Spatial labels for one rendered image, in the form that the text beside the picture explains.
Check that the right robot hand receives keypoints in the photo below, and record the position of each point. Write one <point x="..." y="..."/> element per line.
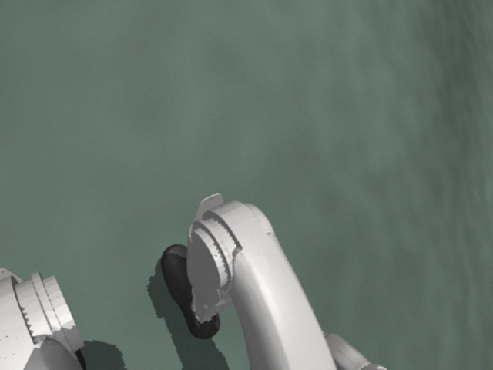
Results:
<point x="346" y="357"/>

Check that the right robot foot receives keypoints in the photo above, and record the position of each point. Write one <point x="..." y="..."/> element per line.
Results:
<point x="173" y="264"/>

